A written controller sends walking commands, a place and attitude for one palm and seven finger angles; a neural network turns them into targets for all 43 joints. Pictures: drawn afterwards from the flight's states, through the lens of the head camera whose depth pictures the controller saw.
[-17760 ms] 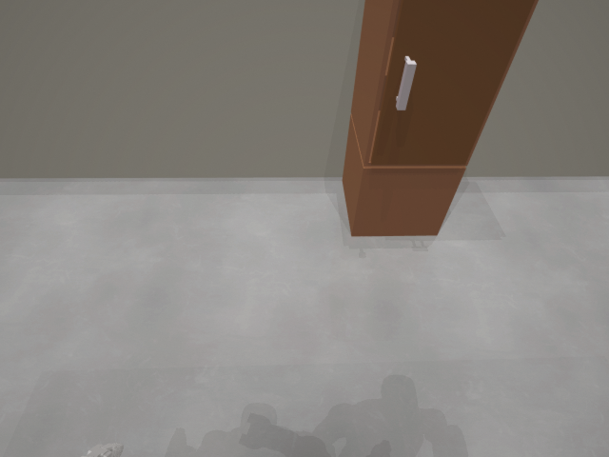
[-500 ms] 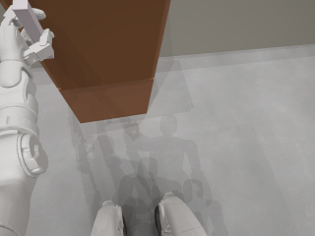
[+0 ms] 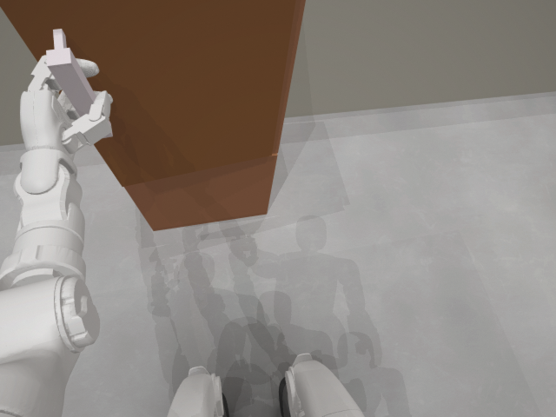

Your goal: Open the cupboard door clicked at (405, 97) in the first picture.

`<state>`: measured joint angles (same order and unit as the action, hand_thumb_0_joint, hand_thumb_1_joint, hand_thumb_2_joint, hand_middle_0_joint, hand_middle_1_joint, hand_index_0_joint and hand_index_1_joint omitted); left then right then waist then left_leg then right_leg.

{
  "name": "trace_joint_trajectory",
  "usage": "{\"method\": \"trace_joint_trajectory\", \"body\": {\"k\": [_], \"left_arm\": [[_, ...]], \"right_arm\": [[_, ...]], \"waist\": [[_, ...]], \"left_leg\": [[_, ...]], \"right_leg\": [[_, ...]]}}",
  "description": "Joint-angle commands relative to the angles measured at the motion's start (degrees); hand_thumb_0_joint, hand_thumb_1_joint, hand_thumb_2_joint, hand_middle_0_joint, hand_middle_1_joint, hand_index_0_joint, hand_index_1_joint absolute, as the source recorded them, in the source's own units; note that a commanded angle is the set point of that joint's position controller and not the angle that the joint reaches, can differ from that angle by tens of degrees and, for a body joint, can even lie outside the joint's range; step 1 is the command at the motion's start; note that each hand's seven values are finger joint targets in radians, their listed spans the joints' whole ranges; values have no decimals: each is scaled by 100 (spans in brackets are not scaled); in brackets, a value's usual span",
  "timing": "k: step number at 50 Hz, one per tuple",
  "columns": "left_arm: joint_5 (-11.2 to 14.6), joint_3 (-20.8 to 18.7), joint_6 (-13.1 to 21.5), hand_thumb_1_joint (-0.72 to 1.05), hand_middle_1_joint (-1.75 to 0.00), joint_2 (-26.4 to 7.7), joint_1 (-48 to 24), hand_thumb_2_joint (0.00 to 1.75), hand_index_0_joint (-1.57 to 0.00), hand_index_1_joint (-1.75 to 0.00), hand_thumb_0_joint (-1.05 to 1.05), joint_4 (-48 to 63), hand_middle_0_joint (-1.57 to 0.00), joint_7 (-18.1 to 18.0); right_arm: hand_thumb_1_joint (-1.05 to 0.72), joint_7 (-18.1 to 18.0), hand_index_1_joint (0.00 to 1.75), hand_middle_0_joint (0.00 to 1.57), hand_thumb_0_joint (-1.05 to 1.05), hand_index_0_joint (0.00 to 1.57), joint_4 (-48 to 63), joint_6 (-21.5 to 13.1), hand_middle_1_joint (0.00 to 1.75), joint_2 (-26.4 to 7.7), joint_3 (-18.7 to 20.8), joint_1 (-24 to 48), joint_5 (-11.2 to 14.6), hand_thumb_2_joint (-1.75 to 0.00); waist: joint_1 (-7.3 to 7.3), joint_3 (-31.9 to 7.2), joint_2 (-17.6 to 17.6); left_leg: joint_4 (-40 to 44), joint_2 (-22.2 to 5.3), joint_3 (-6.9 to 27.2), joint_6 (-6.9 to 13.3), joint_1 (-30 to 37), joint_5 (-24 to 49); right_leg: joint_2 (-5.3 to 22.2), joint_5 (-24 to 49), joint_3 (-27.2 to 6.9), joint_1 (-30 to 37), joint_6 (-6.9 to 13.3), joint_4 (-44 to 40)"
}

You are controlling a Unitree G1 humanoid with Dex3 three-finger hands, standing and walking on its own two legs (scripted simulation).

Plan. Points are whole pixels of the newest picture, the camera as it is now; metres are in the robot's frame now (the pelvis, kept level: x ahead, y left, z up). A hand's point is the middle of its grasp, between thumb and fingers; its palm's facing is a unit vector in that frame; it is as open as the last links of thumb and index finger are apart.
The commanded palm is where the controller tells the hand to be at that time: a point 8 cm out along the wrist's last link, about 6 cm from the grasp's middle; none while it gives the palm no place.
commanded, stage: pull the door open along its arc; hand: left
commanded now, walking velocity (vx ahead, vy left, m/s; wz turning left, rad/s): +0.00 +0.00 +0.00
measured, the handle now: (82, 87) +0.57 +0.22 +0.06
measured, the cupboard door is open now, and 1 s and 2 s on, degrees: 6 49 53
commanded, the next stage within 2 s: open thumb and fingers to let go in 0.66 s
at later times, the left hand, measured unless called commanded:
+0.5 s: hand (193, 205) +0.38 +0.07 +0.06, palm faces +0.43 -0.90 +0.03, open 6.7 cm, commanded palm +0.30 +0.12 +0.05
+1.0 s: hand (229, 221) +0.36 +0.03 +0.06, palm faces +0.47 -0.88 -0.06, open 7.4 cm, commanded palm +0.30 +0.07 +0.05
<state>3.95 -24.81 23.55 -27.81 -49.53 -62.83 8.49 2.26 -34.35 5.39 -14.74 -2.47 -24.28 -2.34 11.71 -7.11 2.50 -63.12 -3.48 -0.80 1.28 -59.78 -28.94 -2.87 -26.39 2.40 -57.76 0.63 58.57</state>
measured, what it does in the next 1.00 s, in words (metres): shifts its weight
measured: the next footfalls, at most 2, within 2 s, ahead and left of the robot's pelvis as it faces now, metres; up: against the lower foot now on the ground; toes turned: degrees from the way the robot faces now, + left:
none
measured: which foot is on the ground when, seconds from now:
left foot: down 0.00-1.00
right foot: down 0.00-1.00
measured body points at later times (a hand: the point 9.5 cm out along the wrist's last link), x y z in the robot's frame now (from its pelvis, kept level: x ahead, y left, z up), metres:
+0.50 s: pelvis +0.01 -0.01 +0.01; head +0.08 -0.02 +0.46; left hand +0.35 +0.12 +0.06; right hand +0.16 -0.23 -0.10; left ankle +0.00 +0.10 -0.66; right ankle +0.00 -0.12 -0.66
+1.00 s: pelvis +0.00 -0.06 +0.02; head +0.07 -0.09 +0.46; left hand +0.33 +0.07 +0.07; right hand +0.18 -0.27 -0.11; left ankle +0.00 +0.10 -0.66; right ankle +0.00 -0.12 -0.66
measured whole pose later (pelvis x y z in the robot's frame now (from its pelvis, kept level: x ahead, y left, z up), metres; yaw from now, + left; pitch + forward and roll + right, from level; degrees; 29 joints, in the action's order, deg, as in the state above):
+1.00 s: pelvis +0.00 -0.06 +0.02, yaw +6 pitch +16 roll +2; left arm -5.9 6.4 16.9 8.2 -12.7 -26.2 -37.3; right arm 1.2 -37.0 -0.5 -11.3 1.2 -10.0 -6.1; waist 1.5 -9.2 2.1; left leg -55.4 -0.7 2.5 -3.2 -46.1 -25.5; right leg -0.3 -29.0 5.7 -45.9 5.4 58.4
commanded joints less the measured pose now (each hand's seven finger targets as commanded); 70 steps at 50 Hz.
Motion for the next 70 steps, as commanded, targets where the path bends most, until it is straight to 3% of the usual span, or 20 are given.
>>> {"method": "trace_joint_trajectory", "body": {"k": [1,7,8,9,11,12,15,17,21,25,31,35,38,41,43,47,53,58,62,70], "left_arm": [[260,137,374,90,-135,-916,-741,90,-40,-135,0,1839,-40,125],[481,790,390,90,-135,217,742,90,-40,-135,0,3067,-40,-126],[844,105,347,90,-135,507,902,90,-40,-135,0,3388,-40,-1012],[680,649,296,90,-135,1081,1202,90,-40,-135,0,3475,-40,-1469],[518,1044,267,90,-135,1628,1617,90,-40,-135,0,3816,-40,-2026],[399,1134,277,90,-135,1726,1808,90,-40,-135,0,3953,-40,-2324],[2,1578,280,90,-135,2366,1939,90,-40,-135,0,4300,-40,-3185],[-369,1758,250,90,-135,2552,2195,90,-40,-135,0,4445,-40,-3736],[-1029,2314,60,90,-135,3173,2550,90,-40,-135,0,4641,-40,-4535],[-1360,2805,-103,90,-135,3507,3020,90,-40,-135,0,5012,-40,-4643],[-987,3449,-395,90,-135,4191,3989,90,-40,-135,0,5524,-40,-4535],[-1086,3603,-551,90,-135,4385,3124,90,-40,-135,0,5160,-40,-4729],[-1186,3134,-498,90,-135,3845,2165,90,-40,-135,0,4852,-40,-4900],[-1144,3144,-434,69,-133,3932,2398,81,-38,-133,0,4729,-38,-4841],[-1125,3206,-388,55,-131,3982,2516,75,-38,-131,0,4899,-38,-4776],[-1127,3233,-299,27,-128,3897,2474,63,-35,-128,0,4820,-35,-4556],[-1012,3039,-149,-15,-124,3699,2422,45,-32,-124,0,4719,-32,-4446],[-1055,3015,-52,-50,-120,3695,2246,30,-30,-120,0,4596,-30,-4495],[-1092,2965,-1,-50,-110,3632,2276,30,-28,-110,0,4672,-28,-4518],[-1219,3386,45,-50,-70,4066,1999,30,-22,-70,0,4579,-22,-4627]], "right_arm": [[-90,-9,30,20,0,20,459,-113,30,-960,459,-781,107,-90],[-90,90,30,20,0,20,639,-240,30,-826,567,-458,198,-90],[-90,107,30,20,0,20,669,-302,30,-676,585,-288,132,-90],[-90,173,30,20,0,20,652,-371,30,-640,566,-189,89,-90],[-90,259,30,20,0,20,617,-438,30,-596,589,-105,51,-90],[-90,271,30,20,0,20,636,-460,30,-593,598,-69,10,-90],[-90,315,30,20,0,20,638,-503,30,-500,615,159,-80,-90],[-90,315,30,20,0,20,671,-518,30,-457,623,299,-157,-90],[-90,315,30,20,0,20,692,-512,30,-275,587,705,-278,-90],[-90,195,30,20,0,20,787,-534,30,-127,545,1027,-321,-90],[-90,116,30,20,0,20,874,-675,30,27,413,1580,-217,-90],[-90,69,30,20,0,20,645,-805,30,71,360,1681,-283,-90],[-90,-39,30,20,0,20,434,-830,30,34,363,1669,-328,-90],[-90,-90,30,20,0,20,411,-863,30,85,384,1652,-358,-90],[-90,-85,30,20,0,20,442,-857,30,97,442,1569,-367,-90],[-90,-121,30,20,0,20,415,-832,30,21,486,1471,-350,-90],[-90,-151,30,20,0,20,396,-830,30,-34,523,1441,-322,-90],[-90,-141,30,20,0,20,388,-864,30,-38,534,1402,-341,-90],[-90,-137,30,20,0,20,413,-864,30,-49,555,1389,-332,-90],[-90,-81,30,20,0,20,381,-946,30,-46,565,1347,-353,-90]], "waist": [[-465,-3108,450],[-654,-2761,317],[-998,-2717,307],[-864,-2552,440],[-850,-2387,140],[-863,-2335,-125],[-885,-2302,-141],[-956,-2261,-337],[-1029,-2193,-383],[-1090,-2242,-578],[-1194,-1857,-710],[-973,-1505,-678],[-825,-1425,-782],[-888,-1766,-861],[-958,-2203,-713],[-851,-2135,-1116],[-857,-2044,-1216],[-864,-1946,-1102],[-937,-2094,-931],[-804,-1893,-808]], "left_leg": [[685,247,149,47,2190,3068],[879,242,56,15,2505,3427],[935,222,29,-77,2400,3546],[912,229,0,-113,2431,3446],[932,189,43,-166,2517,3511],[938,195,45,-153,2469,3541],[961,232,4,-181,2416,3257],[973,236,34,-174,2367,3131],[1009,279,5,-186,2249,2702],[1063,336,-58,-152,2272,2393],[1236,384,-41,-180,2394,2004],[1073,407,56,-177,2212,1728],[932,448,107,-163,1939,1454],[851,502,114,-180,1788,1449],[856,506,72,-188,1883,1692],[811,503,139,-188,1598,1585],[818,509,166,-181,1395,1321],[825,506,165,-149,1431,1238],[859,505,148,-151,1513,1347],[899,449,97,-104,1870,1374]], "right_leg": [[-93,3102,-43,2202,30,-558],[-50,3309,6,2299,37,-656],[-36,3233,103,2325,7,-668],[-31,3114,113,2147,-9,-660],[-14,2976,187,2074,12,-645],[-20,3064,182,2187,26,-644],[53,3017,154,2284,39,-589],[60,2933,148,2330,70,-567],[131,2663,147,2393,116,-568],[183,2657,50,2715,136,-725],[283,2581,-13,3023,89,-1069],[378,2387,-130,2577,15,-1143],[506,2117,-385,2424,-65,-1257],[643,2545,-671,2804,-147,-1299],[647,3142,-618,3103,-143,-1139],[757,3454,-814,3265,-240,-1190],[829,3100,-1005,3301,-279,-1326],[769,2513,-905,3022,-224,-1337],[715,2598,-820,3046,-165,-1251],[469,1895,-320,2380,-20,-1100]]}}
